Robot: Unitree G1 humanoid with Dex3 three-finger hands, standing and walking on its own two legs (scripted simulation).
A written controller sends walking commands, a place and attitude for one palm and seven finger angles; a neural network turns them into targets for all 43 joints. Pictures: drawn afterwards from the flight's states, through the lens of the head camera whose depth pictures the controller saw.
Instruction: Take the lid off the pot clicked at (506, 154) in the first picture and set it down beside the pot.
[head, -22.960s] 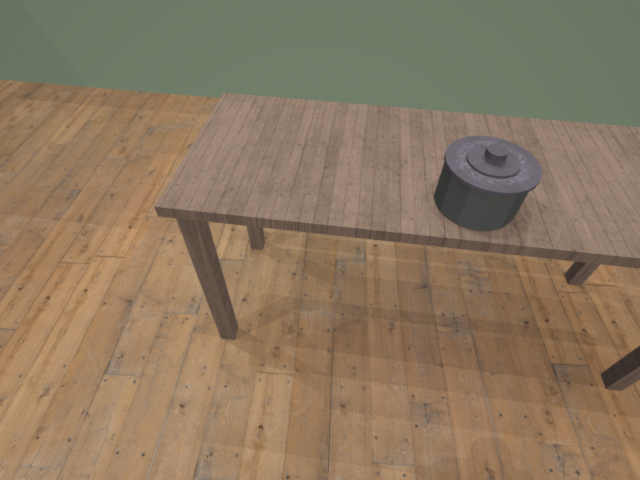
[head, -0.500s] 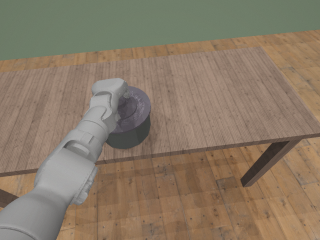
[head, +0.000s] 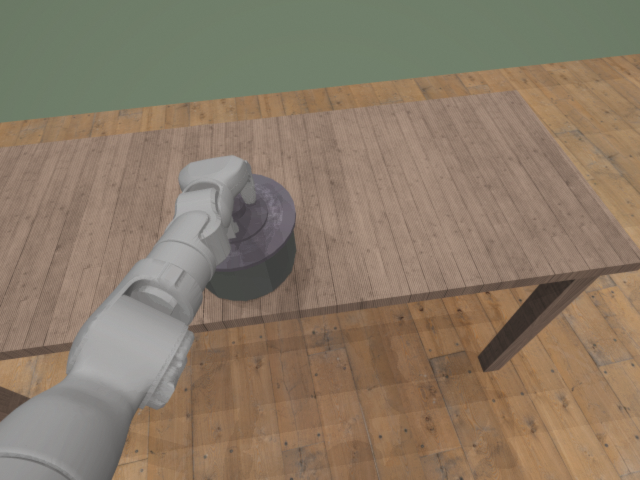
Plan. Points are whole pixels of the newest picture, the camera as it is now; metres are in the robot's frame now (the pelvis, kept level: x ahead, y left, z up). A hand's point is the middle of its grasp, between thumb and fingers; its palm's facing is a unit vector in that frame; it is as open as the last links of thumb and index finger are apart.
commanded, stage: close the fingers and squeeze the knob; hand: left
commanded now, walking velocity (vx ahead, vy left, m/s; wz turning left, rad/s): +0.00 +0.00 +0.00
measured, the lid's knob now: (230, 207) +0.50 +0.10 +0.03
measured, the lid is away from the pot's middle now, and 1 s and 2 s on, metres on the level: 0.00 0.00 0.00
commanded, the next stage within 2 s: lift the lid straight up in 1.08 s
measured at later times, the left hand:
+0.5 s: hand (224, 212) +0.47 +0.11 +0.06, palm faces -0.37 -0.09 -0.93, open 7.1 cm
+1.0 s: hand (222, 214) +0.47 +0.11 +0.06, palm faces -0.35 -0.09 -0.93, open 7.1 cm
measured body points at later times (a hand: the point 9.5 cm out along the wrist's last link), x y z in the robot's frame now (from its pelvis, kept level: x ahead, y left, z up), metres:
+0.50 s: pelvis +0.00 +0.00 +0.00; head +0.06 -0.02 +0.45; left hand +0.48 +0.11 +0.11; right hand +0.05 -0.27 -0.14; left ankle +0.01 +0.10 -0.73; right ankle -0.05 -0.12 -0.73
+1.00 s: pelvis +0.00 +0.01 +0.00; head +0.05 -0.02 +0.45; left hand +0.48 +0.11 +0.11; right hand +0.04 -0.26 -0.14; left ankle +0.01 +0.10 -0.73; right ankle -0.05 -0.12 -0.73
